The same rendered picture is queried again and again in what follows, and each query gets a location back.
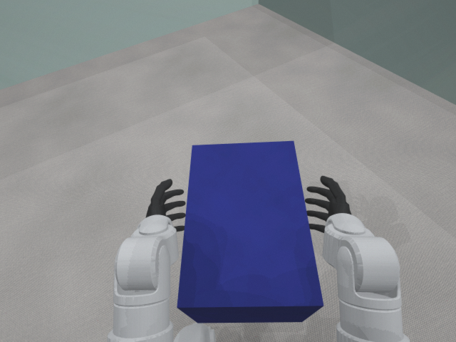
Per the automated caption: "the robot right hand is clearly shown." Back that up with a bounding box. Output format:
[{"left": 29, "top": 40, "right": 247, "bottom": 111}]
[{"left": 305, "top": 176, "right": 352, "bottom": 233}]

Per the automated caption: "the carton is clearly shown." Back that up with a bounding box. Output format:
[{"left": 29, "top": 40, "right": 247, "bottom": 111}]
[{"left": 177, "top": 141, "right": 323, "bottom": 323}]

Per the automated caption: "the robot left thigh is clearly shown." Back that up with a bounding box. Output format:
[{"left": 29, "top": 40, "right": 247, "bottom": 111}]
[{"left": 173, "top": 323, "right": 216, "bottom": 342}]

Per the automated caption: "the robot left hand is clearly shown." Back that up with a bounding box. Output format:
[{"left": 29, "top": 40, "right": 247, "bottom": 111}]
[{"left": 146, "top": 179, "right": 186, "bottom": 232}]

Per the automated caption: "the robot right forearm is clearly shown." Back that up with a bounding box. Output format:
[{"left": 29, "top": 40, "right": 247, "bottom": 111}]
[{"left": 322, "top": 213, "right": 410, "bottom": 342}]

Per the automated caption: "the robot left forearm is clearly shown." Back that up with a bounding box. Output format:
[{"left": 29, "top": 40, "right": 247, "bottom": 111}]
[{"left": 107, "top": 214, "right": 179, "bottom": 342}]

